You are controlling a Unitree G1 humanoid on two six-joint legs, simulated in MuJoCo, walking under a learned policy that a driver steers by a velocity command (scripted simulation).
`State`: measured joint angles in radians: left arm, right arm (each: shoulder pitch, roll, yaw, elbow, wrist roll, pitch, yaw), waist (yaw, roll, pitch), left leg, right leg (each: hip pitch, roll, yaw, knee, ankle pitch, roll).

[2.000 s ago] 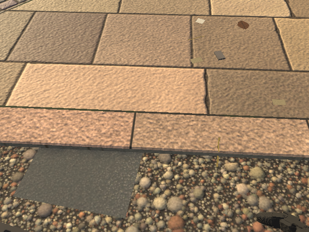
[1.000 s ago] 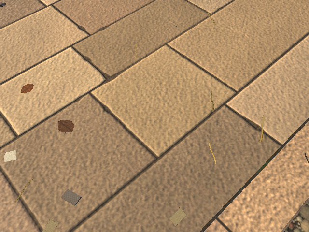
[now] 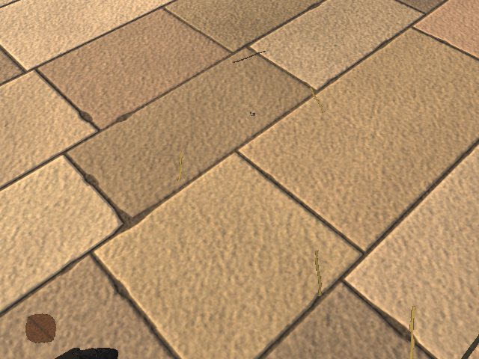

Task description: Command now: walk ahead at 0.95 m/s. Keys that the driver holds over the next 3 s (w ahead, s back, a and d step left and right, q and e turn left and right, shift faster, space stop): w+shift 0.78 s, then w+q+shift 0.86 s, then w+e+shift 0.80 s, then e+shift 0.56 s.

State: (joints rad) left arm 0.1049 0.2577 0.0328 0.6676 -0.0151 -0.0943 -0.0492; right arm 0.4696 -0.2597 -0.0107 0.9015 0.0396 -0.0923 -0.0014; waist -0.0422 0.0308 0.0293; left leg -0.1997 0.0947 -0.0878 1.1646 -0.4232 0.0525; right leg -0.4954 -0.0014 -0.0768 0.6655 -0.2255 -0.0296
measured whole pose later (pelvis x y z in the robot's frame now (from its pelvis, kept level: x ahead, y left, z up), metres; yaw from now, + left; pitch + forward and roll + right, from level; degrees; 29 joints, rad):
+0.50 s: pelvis +0.44 +0.03 -0.01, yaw +0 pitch +1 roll +0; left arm 0.37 0.26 0.02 0.88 -0.03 -0.08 0.00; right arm 0.14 -0.27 -0.04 0.74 0.01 -0.10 0.05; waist -0.01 -0.02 0.06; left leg -0.54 -0.04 0.07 0.66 -0.14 0.07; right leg -0.11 -0.02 0.09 1.19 -0.40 -0.07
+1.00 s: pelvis +0.90 -0.02 -0.01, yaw +7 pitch +2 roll -1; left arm 0.05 0.25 0.03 0.71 -0.01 -0.12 -0.04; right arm 0.44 -0.27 -0.03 0.90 0.04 -0.07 -0.01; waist -0.03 0.04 0.05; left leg -0.12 0.02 -0.12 1.11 -0.42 0.06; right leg -0.54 -0.01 -0.05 0.65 -0.14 -0.01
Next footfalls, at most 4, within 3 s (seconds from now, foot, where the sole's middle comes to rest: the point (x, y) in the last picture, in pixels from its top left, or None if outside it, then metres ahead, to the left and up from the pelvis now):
0.40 left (202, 301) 0.61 0.12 -0.75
0.92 right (275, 168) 1.08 -0.13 -0.75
1.42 left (189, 102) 1.43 0.18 -0.75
1.88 right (162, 35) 1.88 0.31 -0.75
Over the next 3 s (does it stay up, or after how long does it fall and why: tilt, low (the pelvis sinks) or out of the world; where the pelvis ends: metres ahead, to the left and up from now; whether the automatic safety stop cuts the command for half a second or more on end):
stays up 2.42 0.61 0.02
